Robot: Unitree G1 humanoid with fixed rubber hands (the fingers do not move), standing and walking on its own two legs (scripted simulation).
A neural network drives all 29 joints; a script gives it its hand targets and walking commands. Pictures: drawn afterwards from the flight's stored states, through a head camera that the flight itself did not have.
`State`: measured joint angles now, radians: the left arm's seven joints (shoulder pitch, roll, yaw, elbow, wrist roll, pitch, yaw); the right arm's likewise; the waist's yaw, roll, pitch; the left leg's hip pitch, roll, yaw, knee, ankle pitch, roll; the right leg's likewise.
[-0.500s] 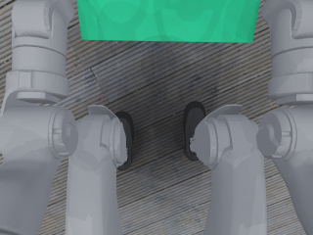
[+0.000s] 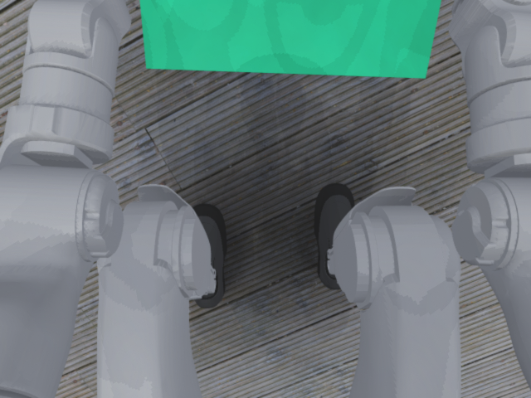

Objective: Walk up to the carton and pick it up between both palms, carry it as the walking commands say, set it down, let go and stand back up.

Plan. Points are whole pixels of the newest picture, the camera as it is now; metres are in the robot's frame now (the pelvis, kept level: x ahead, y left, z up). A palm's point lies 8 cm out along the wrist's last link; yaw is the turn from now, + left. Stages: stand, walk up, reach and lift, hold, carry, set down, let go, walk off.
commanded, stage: set down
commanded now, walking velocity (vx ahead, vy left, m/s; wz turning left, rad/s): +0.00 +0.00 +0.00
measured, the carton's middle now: out of the picture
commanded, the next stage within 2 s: none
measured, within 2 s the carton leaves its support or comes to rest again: rests again in 0.52 s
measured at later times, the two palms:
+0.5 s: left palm out of the picture +0.56 +0.18 -0.17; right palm out of the picture +0.56 -0.19 -0.17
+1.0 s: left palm out of the picture +0.57 +0.18 -0.18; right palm out of the picture +0.57 -0.19 -0.18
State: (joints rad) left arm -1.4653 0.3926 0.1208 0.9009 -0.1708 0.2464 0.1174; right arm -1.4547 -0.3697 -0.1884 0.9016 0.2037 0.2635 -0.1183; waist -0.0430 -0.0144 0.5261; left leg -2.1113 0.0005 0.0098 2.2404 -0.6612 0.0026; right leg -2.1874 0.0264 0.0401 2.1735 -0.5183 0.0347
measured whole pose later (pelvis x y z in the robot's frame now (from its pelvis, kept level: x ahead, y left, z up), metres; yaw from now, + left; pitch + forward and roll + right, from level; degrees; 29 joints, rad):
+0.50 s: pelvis -0.01 +0.00 -0.01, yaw +0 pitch +30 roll +0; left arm -1.51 0.44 0.11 0.98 -0.18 0.24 0.06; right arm -1.53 -0.36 -0.21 1.01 0.20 0.22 -0.12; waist -0.02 -0.02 0.52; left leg -2.15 -0.01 -0.01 2.27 -0.64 -0.01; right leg -2.22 0.02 0.03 2.20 -0.50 0.03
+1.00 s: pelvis +0.00 +0.00 -0.02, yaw +1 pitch +31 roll -1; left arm -1.51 0.42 0.15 0.97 -0.15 0.21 0.02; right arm -1.52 -0.38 -0.26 1.05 0.18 0.18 -0.02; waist -0.04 -0.02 0.51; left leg -2.20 -0.04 -0.02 2.31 -0.66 -0.01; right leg -2.25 0.00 0.02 2.24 -0.54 0.03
